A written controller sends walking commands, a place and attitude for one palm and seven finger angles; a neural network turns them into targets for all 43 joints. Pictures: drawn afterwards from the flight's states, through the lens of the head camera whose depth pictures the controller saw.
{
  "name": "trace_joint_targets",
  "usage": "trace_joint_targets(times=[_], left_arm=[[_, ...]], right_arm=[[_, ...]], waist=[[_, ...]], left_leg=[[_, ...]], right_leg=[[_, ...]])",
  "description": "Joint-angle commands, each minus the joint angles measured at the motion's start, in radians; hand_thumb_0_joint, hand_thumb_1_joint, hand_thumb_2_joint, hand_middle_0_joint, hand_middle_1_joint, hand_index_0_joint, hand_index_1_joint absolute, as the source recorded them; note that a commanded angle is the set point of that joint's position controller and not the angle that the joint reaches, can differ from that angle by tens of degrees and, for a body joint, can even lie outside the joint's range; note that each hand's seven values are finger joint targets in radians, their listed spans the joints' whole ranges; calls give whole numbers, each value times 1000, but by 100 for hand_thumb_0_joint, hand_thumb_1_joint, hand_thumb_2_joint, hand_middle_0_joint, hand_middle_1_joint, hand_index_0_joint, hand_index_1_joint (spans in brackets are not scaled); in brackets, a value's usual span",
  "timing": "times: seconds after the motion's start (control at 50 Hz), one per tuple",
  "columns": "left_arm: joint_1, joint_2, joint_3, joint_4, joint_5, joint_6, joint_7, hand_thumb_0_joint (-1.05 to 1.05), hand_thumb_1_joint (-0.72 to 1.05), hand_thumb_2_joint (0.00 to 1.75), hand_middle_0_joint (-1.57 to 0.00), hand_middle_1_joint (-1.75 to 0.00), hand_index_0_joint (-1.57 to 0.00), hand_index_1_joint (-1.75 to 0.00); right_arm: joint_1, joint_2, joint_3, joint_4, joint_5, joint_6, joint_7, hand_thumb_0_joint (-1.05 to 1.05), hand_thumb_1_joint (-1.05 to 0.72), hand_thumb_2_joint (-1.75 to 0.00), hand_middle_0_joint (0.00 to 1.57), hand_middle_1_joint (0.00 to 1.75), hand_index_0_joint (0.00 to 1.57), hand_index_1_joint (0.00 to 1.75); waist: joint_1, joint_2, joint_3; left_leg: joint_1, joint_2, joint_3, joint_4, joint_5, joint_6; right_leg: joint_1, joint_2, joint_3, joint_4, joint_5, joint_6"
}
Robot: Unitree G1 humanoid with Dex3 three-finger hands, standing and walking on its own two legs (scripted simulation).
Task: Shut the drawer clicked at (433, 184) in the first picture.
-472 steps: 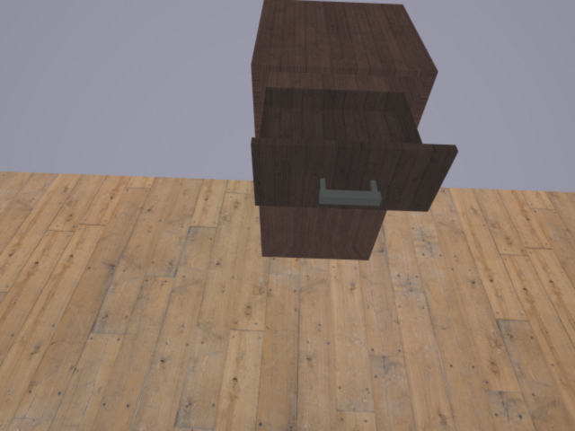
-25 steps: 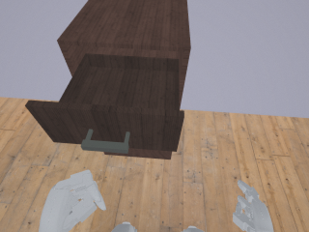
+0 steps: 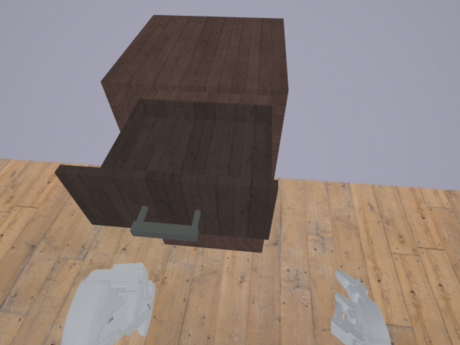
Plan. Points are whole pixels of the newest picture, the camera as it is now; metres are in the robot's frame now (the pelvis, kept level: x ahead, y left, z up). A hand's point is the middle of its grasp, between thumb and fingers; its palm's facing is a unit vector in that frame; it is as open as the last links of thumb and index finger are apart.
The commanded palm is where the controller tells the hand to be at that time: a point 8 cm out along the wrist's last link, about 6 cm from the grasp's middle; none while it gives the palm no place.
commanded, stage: raise the hand and make a fist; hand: left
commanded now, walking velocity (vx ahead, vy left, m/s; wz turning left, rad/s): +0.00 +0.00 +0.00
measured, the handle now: (167, 222) +0.34 +0.15 +0.01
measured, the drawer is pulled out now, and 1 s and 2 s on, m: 0.28 0.28 0.28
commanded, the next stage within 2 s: bring the fist close to the handle in 0.30 s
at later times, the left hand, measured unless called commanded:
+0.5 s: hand (151, 305) +0.16 +0.12 +0.10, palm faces -0.02 -1.00 -0.04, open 3.2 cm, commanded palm +0.14 +0.17 +0.10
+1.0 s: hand (165, 288) +0.20 +0.12 +0.05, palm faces -0.06 -1.00 -0.02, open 3.2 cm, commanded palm +0.18 +0.17 +0.05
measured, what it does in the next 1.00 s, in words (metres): stands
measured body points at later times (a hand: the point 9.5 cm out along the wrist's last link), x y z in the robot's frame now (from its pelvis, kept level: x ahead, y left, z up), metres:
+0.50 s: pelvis +0.00 -0.01 +0.00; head +0.02 -0.02 +0.45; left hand +0.16 +0.17 +0.11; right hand +0.19 -0.23 -0.06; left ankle +0.00 +0.13 -0.68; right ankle +0.00 -0.13 -0.68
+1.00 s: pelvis -0.01 +0.00 -0.02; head +0.04 -0.01 +0.43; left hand +0.20 +0.17 +0.05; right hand +0.17 -0.24 -0.09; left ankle +0.00 +0.13 -0.68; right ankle +0.00 -0.13 -0.68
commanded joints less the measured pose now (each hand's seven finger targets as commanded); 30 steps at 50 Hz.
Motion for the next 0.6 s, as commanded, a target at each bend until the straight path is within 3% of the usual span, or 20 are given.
trace_joint_targets(times=[0.0, 0.06, 0.14, 0.16, 0.18, 0.3, 0.34, 0.44, 0.48, 0.54, 0.58], left_arm=[[20, 46, 36, -193, -9, -58, 3, 0, 90, 90, -140, -160, -140, -160], [39, 57, 53, -217, -13, -73, 11, 0, 90, 90, -140, -160, -140, -160], [27, 63, 72, -204, -21, -89, 16, 0, 90, 90, -140, -160, -140, -160], [22, 43, 49, -197, -21, -89, 12, 0, 90, 90, -140, -160, -140, -160], [-2, 59, 59, -198, -24, -91, 13, 0, 90, 90, -140, -160, -140, -160], [-2, 60, 64, -178, -24, -83, 1, 0, 90, 90, -140, -160, -140, -160], [-6, 84, 98, -164, -24, -79, 4, 0, 90, 90, -140, -160, -140, -160], [-30, 48, 72, -118, -27, -89, -7, 0, 90, 90, -140, -160, -140, -160], [-63, 54, 78, -75, -26, -95, -12, 0, 90, 90, -140, -160, -140, -160], [-96, 75, 97, -74, -20, -122, -16, 0, 90, 90, -140, -160, -140, -160], [-92, 48, 70, -65, -20, -131, -19, 0, 90, 90, -140, -160, -140, -160]], right_arm=[[-102, -109, -56, -179, 4, -71, -14, 0, -90, -90, 20, 30, 20, 30], [-97, -104, -58, -178, 4, -82, -13, 0, -90, -90, 20, 30, 20, 30], [-103, -107, -61, -167, 6, -89, -14, 0, -90, -90, 20, 30, 20, 30], [-100, -106, -59, -167, 6, -92, -13, 0, -90, -90, 20, 30, 20, 30], [-97, -110, -60, -163, 6, -95, -13, 0, -90, -90, 20, 30, 20, 30], [-100, -111, -61, -156, 5, -101, -17, 0, -90, -90, 20, 30, 20, 30], [-104, -108, -64, -146, 4, -100, -20, 0, -90, -90, 20, 30, 20, 30], [-104, -114, -61, -138, 1, -102, -19, 0, -90, -90, 20, 30, 20, 30], [-93, -117, -61, -131, -3, -101, -19, 0, -90, -90, 20, 30, 20, 30], [-95, -121, -64, -126, -6, -101, -19, 0, -90, -90, 20, 30, 20, 30], [-89, -117, -63, -134, -6, -101, -14, 0, -90, -90, 20, 30, 20, 30]], waist=[[-16, -72, -29], [-3, -44, -67], [-4, -51, -55], [-13, -45, -44], [-17, -50, -44], [-14, -60, -54], [-9, -77, -49], [-20, -71, -37], [-32, -113, -26], [-26, -59, -58], [-28, -48, -84]], left_leg=[[31, -36, 7, -181, 205, 40], [44, -39, 13, -177, 230, 41], [35, -38, 16, -174, 224, 40], [37, -39, 19, -173, 217, 41], [34, -39, 17, -171, 209, 40], [38, -44, 23, -171, 212, 42], [34, -42, 22, -170, 223, 42], [31, -46, 22, -163, 236, 41], [15, -46, 19, -152, 217, 40], [18, -48, 22, -141, 222, 39], [24, -47, 22, -135, 238, 38]], right_leg=[[61, 59, -7, -167, 169, -22], [83, 57, -2, -161, 191, -26], [82, 58, 4, -172, 181, -26], [73, 56, 5, -175, 180, -23], [68, 56, 8, -179, 169, -23], [85, 52, 22, -194, 175, -20], [95, 52, 25, -201, 185, -20], [81, 53, 22, -191, 213, -19], [60, 54, 26, -192, 191, -16], [60, 52, 35, -179, 188, -22], [53, 53, 23, -158, 216, -23]])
